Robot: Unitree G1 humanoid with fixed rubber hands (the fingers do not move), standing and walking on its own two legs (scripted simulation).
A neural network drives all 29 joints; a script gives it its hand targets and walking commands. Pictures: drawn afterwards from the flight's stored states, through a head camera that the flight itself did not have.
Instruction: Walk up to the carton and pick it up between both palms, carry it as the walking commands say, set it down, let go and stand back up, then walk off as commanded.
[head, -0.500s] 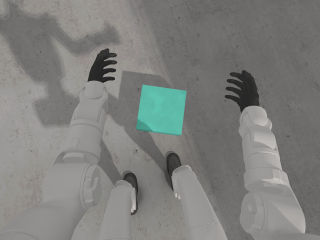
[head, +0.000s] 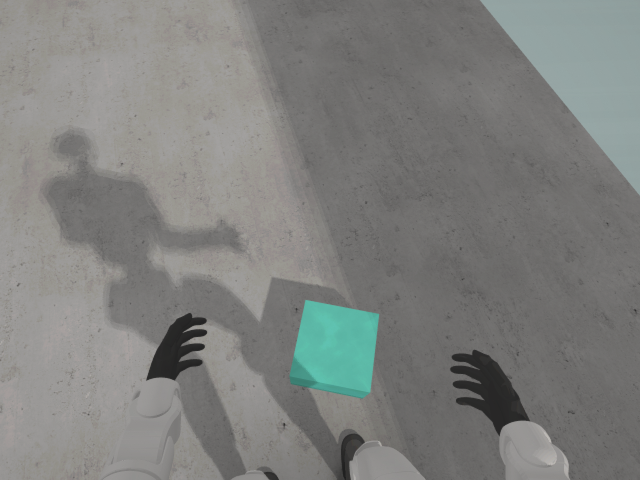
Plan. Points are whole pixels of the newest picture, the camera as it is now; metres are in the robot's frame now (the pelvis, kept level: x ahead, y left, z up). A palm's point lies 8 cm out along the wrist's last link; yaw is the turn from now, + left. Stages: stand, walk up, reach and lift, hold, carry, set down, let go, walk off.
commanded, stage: let go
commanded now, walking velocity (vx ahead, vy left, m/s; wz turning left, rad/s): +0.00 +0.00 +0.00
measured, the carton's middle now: (334, 349) +0.39 -0.08 -0.69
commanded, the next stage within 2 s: stand in 0.72 s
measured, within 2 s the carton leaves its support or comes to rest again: neither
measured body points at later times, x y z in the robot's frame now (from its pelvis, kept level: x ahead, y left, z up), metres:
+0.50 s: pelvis +0.01 +0.00 +0.01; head +0.04 -0.01 +0.46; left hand +0.17 +0.24 -0.07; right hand +0.19 -0.23 -0.07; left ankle -0.04 +0.12 -0.73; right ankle +0.03 -0.12 -0.73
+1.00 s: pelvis +0.02 -0.03 +0.01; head +0.02 -0.05 +0.46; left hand +0.10 +0.28 -0.09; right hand +0.14 -0.31 -0.11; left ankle -0.04 +0.12 -0.73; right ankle +0.03 -0.12 -0.73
